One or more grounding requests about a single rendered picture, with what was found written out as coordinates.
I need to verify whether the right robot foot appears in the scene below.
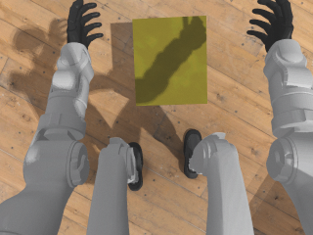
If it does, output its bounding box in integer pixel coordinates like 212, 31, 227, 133
183, 129, 202, 179

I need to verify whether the robot right forearm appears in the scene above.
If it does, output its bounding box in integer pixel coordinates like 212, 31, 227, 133
263, 38, 313, 139

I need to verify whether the robot right hand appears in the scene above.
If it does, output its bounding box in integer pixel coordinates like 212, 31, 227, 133
246, 0, 294, 53

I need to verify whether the right robot upper arm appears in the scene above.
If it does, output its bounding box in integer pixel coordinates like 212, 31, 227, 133
266, 136, 313, 235

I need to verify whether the robot left forearm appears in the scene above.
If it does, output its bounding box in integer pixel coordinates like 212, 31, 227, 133
22, 42, 94, 181

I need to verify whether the carton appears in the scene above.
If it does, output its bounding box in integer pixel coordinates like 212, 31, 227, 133
132, 16, 207, 107

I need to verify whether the left robot upper arm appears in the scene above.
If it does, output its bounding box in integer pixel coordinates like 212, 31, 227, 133
0, 140, 90, 235

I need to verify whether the robot left hand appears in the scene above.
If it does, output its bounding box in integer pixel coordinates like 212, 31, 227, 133
67, 0, 104, 50

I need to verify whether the robot right thigh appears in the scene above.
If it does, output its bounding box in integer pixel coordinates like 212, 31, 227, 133
197, 138, 254, 235

